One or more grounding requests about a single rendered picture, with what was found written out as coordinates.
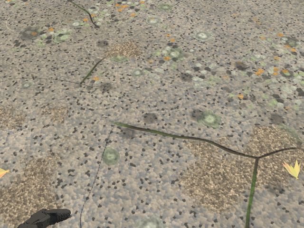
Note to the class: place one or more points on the robot left hand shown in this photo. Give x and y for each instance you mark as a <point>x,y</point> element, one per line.
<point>44,218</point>

